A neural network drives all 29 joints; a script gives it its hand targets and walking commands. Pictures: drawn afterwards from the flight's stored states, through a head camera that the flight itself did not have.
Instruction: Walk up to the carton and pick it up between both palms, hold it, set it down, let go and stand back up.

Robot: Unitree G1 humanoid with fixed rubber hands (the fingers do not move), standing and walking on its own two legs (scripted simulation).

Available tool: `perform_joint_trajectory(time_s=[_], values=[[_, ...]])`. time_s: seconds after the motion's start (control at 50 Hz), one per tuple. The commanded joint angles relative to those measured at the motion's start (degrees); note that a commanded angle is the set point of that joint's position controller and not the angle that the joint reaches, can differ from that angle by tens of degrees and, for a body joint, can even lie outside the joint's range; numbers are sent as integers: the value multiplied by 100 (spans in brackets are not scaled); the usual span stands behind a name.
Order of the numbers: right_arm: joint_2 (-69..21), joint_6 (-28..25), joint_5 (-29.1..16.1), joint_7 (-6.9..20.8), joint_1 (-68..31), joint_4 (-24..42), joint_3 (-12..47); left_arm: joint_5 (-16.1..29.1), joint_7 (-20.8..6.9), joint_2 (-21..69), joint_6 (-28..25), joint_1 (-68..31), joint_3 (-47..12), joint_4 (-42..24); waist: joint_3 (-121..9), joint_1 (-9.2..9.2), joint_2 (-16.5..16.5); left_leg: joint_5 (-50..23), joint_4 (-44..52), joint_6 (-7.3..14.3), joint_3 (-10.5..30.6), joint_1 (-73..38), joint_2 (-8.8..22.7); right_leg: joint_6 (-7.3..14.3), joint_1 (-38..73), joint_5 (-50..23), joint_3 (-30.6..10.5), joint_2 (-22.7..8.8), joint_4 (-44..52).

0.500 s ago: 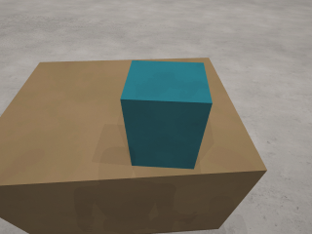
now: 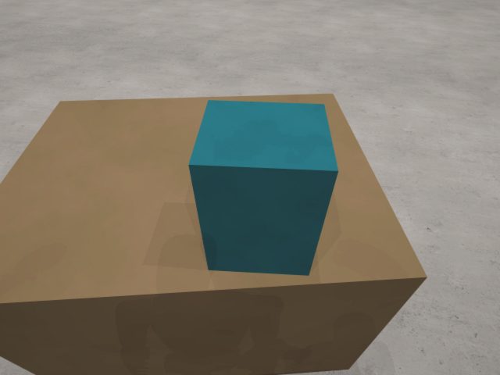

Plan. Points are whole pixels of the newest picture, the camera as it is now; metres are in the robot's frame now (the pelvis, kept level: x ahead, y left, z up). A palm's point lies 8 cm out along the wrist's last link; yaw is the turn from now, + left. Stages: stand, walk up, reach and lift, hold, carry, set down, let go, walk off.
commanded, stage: stand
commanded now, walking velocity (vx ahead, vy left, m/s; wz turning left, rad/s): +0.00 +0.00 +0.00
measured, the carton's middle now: (261, 193) +0.44 -0.01 +0.05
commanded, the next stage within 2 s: none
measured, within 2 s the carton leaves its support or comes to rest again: neither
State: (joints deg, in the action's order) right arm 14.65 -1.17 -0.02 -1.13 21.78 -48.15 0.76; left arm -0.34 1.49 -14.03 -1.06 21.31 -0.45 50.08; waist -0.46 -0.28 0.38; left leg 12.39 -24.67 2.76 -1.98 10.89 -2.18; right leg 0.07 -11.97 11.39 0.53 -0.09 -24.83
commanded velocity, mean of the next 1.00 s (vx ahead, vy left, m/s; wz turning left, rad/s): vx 0.00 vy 0.00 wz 0.00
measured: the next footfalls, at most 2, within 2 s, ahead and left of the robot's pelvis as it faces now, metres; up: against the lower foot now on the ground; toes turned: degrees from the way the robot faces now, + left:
none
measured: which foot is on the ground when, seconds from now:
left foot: down 0.00-1.00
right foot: down 0.00-1.00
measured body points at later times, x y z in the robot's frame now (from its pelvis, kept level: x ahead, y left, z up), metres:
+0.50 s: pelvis +0.00 -0.01 +0.00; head +0.00 +0.00 +0.45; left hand +0.02 +0.24 -0.15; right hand +0.02 -0.26 -0.14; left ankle +0.01 +0.09 -0.74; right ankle +0.02 -0.12 -0.74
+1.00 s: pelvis +0.00 -0.01 +0.00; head +0.00 +0.00 +0.45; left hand +0.01 +0.24 -0.15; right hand +0.00 -0.26 -0.14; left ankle +0.01 +0.09 -0.74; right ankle +0.02 -0.12 -0.74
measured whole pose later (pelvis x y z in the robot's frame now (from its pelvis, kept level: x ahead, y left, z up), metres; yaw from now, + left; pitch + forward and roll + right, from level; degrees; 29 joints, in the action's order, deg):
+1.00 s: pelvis +0.00 -0.01 +0.00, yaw +0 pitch -1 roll +0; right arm 12.4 -0.7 -0.1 -2.2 21.4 -56.5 0.8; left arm 0.2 2.3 -11.8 -0.7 19.9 -0.6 57.3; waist 0.7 -0.2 0.0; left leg 12.0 -23.2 2.0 -1.4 9.7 -1.5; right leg 0.5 -10.5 10.7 0.4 0.7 -22.6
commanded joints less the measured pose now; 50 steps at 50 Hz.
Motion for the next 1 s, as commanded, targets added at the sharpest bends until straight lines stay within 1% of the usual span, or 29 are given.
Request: perform_joint_trajectory(time_s=[0.0, 0.06, 0.1, 0.14, 0.16, 0.2, 0.24, 0.32, 0.36, 0.42, 0.44, 0.48, 0.56, 0.6, 0.62, 0.64, 0.68, 0.7, 0.72, 0.78, 0.8, 0.82, 0.84, 0.86, 0.88, 0.9, 0.92, 0.96, 0.98], values=[[653, -68, 0, -46, 218, 219, -189, 7, 34, -615, -73, 257, 154, -144, 419, -8, 37, 8, 592, -85, 887, 368, 819, 104, -5, -108, -648, -593, 418], [625, -52, 12, -45, 271, 135, -176, 4, 29, -695, -76, 247, 174, -96, 344, -22, -15, 280, 604, -90, 905, 336, 781, 153, -94, 146, -701, -577, 485], [625, -51, 6, -52, 250, 137, -192, 4, 34, -652, -69, 156, 165, -77, 464, 36, 98, 100, 613, -75, 886, 345, 807, 152, -87, 27, -675, -574, 484], [662, -60, 19, -64, 239, 81, -192, 12, 39, -592, -77, 230, 157, -5, 247, 1, -21, -82, 565, -83, 835, 147, 818, 123, 6, -107, -672, -608, 486], [618, -56, -1, -59, 278, 50, -186, 15, 41, -622, -71, 209, 145, 5, 366, 19, 26, -63, 557, -84, 864, 270, 802, 120, 28, -93, -658, -610, 492], [576, -56, -5, -61, 250, -17, -173, 11, 50, -657, -63, 194, 163, 43, 458, 9, -81, 21, 630, -107, 882, 355, 803, 147, -12, -59, -644, -587, 492], [555, -47, -2, -69, 262, -22, -161, 21, 51, -642, -60, 235, 154, 81, 428, -10, 12, -21, 602, -118, 857, 288, 777, 138, -65, -75, -667, -595, 505], [570, -37, -16, -80, 261, -124, -176, 34, 58, -578, -35, 207, 142, 154, 515, -40, -2, 52, 646, -105, 894, 406, 790, 138, -37, -18, -666, -588, 517], [542, -30, -7, -78, 291, -163, -166, 19, 60, -616, -40, 193, 148, 197, 439, 0, 37, 53, 619, -130, 833, 287, 770, 124, -47, 22, -690, -593, 536], [525, -37, 9, -88, 347, -227, -165, 25, 68, -547, -56, 254, 126, 232, 338, 3, -156, -150, 559, -136, 810, 161, 777, 126, 30, -144, -682, -598, 529], [536, -36, 0, -89, 358, -222, -150, 19, 68, -597, -62, 236, 131, 214, 269, 35, -50, -72, 560, -140, 830, 150, 776, 132, 76, -65, -692, -587, 564], [474, -54, 2, -103, 322, -267, -124, 37, 68, -578, -57, 133, 114, 203, 138, 4, -102, -257, 577, -131, 865, 134, 806, 149, 186, -307, -679, -573, 477], [453, -39, 8, -108, 326, -343, -140, 40, 83, -525, -54, 142, 90, 325, 357, 7, 64, -341, 565, -139, 845, 82, 802, 139, 28, -344, -664, -616, 492], [408, -20, 0, -116, 307, -399, -128, 27, 83, -465, -38, 234, 81, 364, 406, -9, -59, -248, 569, -127, 804, 105, 804, 155, -20, -229, -681, -598, 559], [405, -18, -9, -116, 308, -410, -134, 19, 83, -468, -36, 191, 101, 377, 405, 3, 21, -214, 563, -152, 814, 104, 802, 154, -11, -192, -674, -589, 571], [460, -10, -14, -119, 287, -422, -133, 31, 85, -442, -31, 170, 92, 388, 569, -11, -6, -187, 591, -143, 834, 201, 809, 137, -10, -166, -688, -580, 579], [477, -23, -25, -120, 343, -477, -125, 38, 89, -451, -32, 181, 85, 420, 397, 17, -75, -298, 624, -121, 841, 193, 818, 142, 151, -358, -663, -568, 532], [465, -19, -30, -130, 318, -481, -127, 51, 91, -429, -24, 210, 96, 442, 475, -10, -36, -154, 635, -131, 817, 246, 811, 139, 90, -224, -672, -558, 574], [430, -7, -22, -139, 273, -509, -114, 38, 90, -403, -17, 208, 93, 456, 654, -18, -117, -72, 661, -163, 828, 301, 796, 118, 2, -96, -681, -560, 596], [377, -1, -17, -135, 322, -580, -93, 17, 103, -470, -21, 150, 109, 489, 650, 15, -119, -48, 674, -171, 795, 319, 767, 126, 42, -121, -665, -560, 606], [400, -4, -23, -135, 323, -568, -106, 15, 106, -467, -20, 132, 89, 484, 592, 6, 81, -137, 643, -157, 808, 249, 794, 127, 49, -145, -645, -558, 577], [490, -2, -29, -136, 260, -550, -129, 25, 94, -428, -20, 160, 112, 471, 539, -33, 17, -70, 634, -152, 798, 237, 784, 107, -2, -75, -653, -561, 616], [452, 0, -16, -134, 315, -558, -129, 42, 101, -453, -21, 165, 105, 489, 515, 22, 71, -33, 656, -146, 803, 230, 781, 119, 18, 1, -638, -554, 629], [459, -8, -13, -131, 227, -607, -136, 52, 104, -425, -21, 179, 98, 487, 488, -19, -47, -70, 627, -141, 798, 207, 780, 115, 35, -66, -650, -564, 638], [366, -9, -10, -127, 294, -609, -127, 58, 106, -448, -24, 161, 106, 524, 423, 21, -13, 18, 657, -147, 791, 191, 772, 142, 42, 19, -672, -574, 649], [337, 2, -7, -133, 240, -657, -114, 50, 107, -379, -22, 110, 100, 539, 527, -16, -105, -62, 648, -134, 803, 198, 785, 143, 31, -39, -686, -579, 668], [320, -3, 2, -137, 292, -662, -122, 59, 112, -382, -24, 117, 103, 566, 386, 33, -12, -54, 646, -137, 793, 134, 794, 158, 54, -13, -678, -574, 663], [347, -5, 0, -139, 341, -716, -139, 56, 117, -428, -23, 97, 113, 543, 521, 30, 82, -71, 679, -123, 821, 228, 807, 128, 47, -40, -663, -563, 646], [359, -10, -2, -144, 297, -710, -122, 43, 108, -336, -15, 126, 100, 592, 487, 8, 9, -38, 682, -137, 787, 190, 816, 127, 25, -6, -649, -562, 632]])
